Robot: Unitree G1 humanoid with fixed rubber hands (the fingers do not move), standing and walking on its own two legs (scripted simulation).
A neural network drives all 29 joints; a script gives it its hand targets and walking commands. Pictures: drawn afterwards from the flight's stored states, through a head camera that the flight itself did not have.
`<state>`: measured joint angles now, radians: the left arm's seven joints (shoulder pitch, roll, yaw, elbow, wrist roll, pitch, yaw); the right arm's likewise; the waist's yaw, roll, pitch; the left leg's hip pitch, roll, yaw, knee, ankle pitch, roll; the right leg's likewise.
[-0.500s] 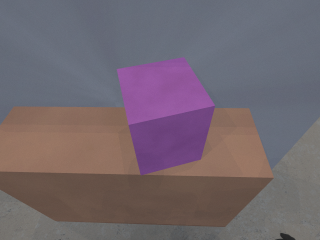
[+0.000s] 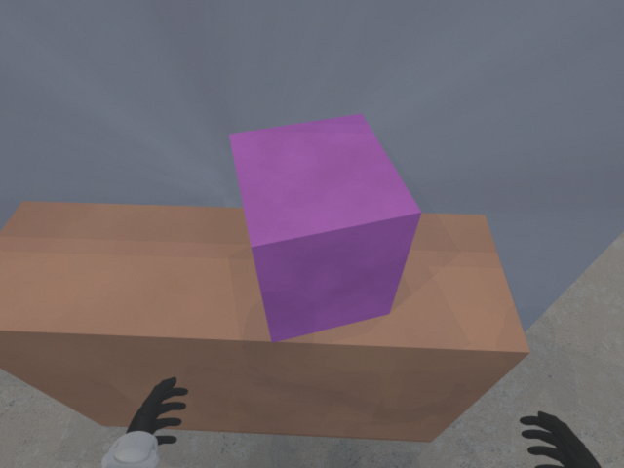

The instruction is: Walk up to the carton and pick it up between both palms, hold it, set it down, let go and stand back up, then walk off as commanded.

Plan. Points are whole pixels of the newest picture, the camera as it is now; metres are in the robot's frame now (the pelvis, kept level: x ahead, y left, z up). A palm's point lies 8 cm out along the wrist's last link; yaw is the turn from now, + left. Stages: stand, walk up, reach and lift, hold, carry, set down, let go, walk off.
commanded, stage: reach and lift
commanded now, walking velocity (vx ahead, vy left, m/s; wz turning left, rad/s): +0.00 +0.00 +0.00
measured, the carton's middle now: (315, 231) +0.46 +0.03 +0.02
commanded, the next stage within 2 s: none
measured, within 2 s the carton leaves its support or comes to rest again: neither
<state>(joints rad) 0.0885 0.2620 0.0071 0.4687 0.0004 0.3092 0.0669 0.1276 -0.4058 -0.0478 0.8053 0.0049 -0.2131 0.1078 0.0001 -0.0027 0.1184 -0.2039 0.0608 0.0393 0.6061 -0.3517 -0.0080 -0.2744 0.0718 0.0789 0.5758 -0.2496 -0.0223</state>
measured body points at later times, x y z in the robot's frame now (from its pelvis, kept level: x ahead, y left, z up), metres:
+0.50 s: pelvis -0.02 +0.00 +0.01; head -0.04 +0.01 +0.45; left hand +0.19 +0.21 -0.04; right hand +0.17 -0.28 -0.03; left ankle -0.02 +0.13 -0.73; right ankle +0.04 -0.11 -0.73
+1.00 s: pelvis +0.01 +0.00 +0.01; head +0.02 +0.00 +0.46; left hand +0.22 +0.18 -0.01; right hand +0.21 -0.27 +0.01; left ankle -0.01 +0.13 -0.73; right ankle +0.04 -0.11 -0.73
